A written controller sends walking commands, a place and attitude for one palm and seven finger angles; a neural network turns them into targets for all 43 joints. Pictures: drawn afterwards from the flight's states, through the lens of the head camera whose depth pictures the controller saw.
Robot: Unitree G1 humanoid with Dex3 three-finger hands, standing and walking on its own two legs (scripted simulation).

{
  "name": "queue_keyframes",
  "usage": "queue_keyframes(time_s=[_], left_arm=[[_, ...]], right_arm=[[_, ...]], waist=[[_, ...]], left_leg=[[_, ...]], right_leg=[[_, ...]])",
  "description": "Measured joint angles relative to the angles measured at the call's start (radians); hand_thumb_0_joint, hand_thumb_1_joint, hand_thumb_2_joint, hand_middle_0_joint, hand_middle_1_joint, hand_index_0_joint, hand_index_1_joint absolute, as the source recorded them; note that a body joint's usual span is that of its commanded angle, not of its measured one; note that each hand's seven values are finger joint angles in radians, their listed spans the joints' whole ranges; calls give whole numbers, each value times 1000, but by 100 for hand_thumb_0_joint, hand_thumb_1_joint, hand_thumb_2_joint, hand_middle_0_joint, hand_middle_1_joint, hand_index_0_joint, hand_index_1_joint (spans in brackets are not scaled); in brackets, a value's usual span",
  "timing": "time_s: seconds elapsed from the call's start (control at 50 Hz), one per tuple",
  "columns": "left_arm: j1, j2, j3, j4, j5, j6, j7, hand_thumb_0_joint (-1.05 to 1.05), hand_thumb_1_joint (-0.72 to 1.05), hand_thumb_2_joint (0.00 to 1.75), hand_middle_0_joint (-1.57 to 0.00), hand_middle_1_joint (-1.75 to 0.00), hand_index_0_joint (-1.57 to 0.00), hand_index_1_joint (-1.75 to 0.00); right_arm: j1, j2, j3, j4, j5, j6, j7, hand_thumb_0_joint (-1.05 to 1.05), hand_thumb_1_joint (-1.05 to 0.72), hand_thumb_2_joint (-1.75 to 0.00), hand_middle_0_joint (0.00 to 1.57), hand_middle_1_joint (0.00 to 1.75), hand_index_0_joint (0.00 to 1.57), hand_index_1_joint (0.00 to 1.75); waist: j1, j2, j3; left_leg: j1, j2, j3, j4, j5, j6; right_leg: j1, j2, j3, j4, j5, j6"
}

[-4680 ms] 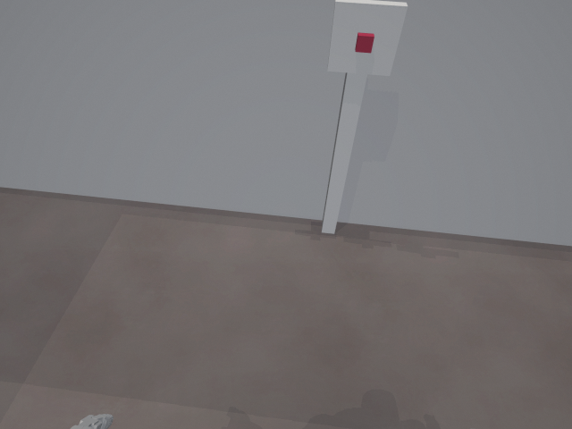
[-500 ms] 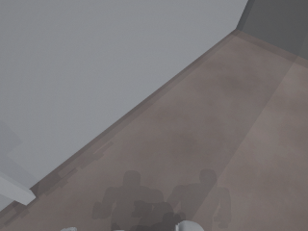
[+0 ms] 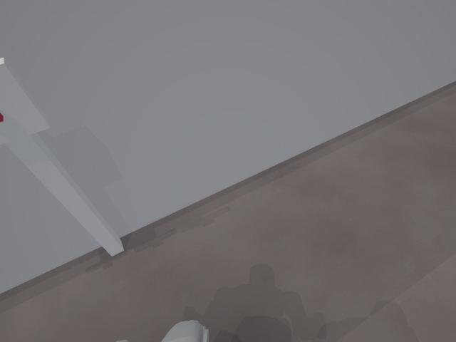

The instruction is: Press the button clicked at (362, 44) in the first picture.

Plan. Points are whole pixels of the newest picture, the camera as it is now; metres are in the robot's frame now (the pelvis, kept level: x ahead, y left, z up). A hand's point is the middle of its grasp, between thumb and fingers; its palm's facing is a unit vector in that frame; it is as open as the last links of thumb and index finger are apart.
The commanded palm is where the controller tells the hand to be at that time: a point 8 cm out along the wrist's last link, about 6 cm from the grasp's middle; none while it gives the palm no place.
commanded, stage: turn to face it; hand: left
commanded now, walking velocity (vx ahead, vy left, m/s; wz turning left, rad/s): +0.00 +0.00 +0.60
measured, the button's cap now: out of the picture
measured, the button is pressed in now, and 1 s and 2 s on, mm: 0 0 0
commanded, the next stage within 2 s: take the last steps up to it in 0.80 s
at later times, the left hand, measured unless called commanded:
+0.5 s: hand out of the picture +0.00 +0.29 -0.17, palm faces +0.31 -0.92 -0.24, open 7.4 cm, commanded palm none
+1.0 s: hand out of the picture -0.06 +0.19 -0.15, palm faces +0.47 -0.84 -0.25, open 7.3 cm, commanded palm none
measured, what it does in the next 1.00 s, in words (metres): steps on the spot, turning left: left foot, then right foot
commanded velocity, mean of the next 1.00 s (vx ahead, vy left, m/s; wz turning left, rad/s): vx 0.04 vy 0.00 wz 0.38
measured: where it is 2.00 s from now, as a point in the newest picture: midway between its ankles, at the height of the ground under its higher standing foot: outside the picture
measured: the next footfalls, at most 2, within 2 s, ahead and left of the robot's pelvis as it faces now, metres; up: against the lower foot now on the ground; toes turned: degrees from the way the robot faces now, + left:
left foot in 0.22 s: +0.01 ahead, +0.15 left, +0.00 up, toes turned +15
right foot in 0.74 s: +0.06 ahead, -0.07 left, +0.00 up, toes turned +19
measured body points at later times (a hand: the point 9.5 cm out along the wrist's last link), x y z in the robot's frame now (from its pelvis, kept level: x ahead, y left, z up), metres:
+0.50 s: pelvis -0.02 +0.05 +0.00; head +0.01 +0.09 +0.45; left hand -0.01 +0.34 -0.15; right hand +0.14 -0.17 -0.12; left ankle -0.03 +0.14 -0.74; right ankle +0.02 -0.11 -0.67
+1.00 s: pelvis -0.03 +0.00 +0.00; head -0.01 -0.02 +0.45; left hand -0.08 +0.24 -0.13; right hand +0.11 -0.22 -0.16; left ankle -0.13 +0.13 -0.66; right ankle +0.02 -0.09 -0.74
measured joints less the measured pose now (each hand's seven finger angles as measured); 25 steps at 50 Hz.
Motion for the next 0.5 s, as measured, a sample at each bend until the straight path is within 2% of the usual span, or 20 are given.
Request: queue_keyframes(time_s=[0.08,0.16,0.2,0.22,0.24,0.28,0.34,0.4,0.5], left_arm=[[10,4,-4,5,4,-3,-5,1,91,90,-20,-30,-21,-30],[23,25,4,12,6,0,-9,1,91,90,-20,-30,-21,-30],[35,42,13,18,3,5,-10,1,91,90,-20,-30,-21,-30],[43,53,19,20,-1,10,-12,1,91,90,-20,-30,-21,-30],[42,68,27,26,-5,18,-13,1,91,90,-20,-30,-21,-30],[37,89,37,44,-6,43,-7,1,91,90,-20,-30,-21,-30],[16,103,48,58,-9,56,-7,1,91,90,-20,-30,-20,-30],[-5,105,50,46,-9,47,-12,1,91,90,-20,-30,-20,-30],[-43,94,46,23,-10,39,-9,1,91,90,-19,-30,-20,-30]], right_arm=[[-20,10,11,7,3,8,4,0,-91,-89,20,30,19,30],[-47,22,27,3,8,1,4,0,-91,-90,20,30,19,30],[-55,27,34,-8,9,-10,5,0,-91,-89,20,30,19,30],[-58,29,36,-15,8,-21,5,0,-91,-89,20,30,19,30],[-66,38,38,-19,7,-31,5,0,-91,-89,20,30,19,30],[-70,52,45,-27,8,-49,-1,0,-91,-89,20,30,19,30],[-55,63,52,-31,6,-59,-17,0,-91,-89,20,30,20,30],[-36,67,57,-21,5,-58,-25,0,-91,-89,20,30,20,30],[3,74,58,-2,4,-55,-28,0,-91,-89,21,30,20,30]], waist=[[15,-22,16],[37,-46,28],[42,-57,27],[44,-65,24],[48,-86,30],[51,-98,33],[40,-86,28],[36,-76,22],[19,-60,8]], left_leg=[[70,28,28,-138,-35,-9],[160,32,64,-329,-55,3],[221,27,85,-465,9,14],[245,21,90,-525,78,34],[237,6,93,-513,83,62],[228,-1,86,-488,51,102],[246,-7,56,-534,66,116],[271,-21,31,-600,110,124],[291,-44,-12,-659,153,131]], right_leg=[[2,-36,-49,5,-4,9],[-16,-73,-93,46,-22,31],[-32,-93,-115,89,-42,49],[-51,-107,-118,132,-60,58],[-82,-117,-86,206,-121,71],[-157,-82,3,388,-232,83],[-236,-34,71,562,-198,91],[-271,-15,105,590,-131,99],[-261,6,138,515,-104,106]])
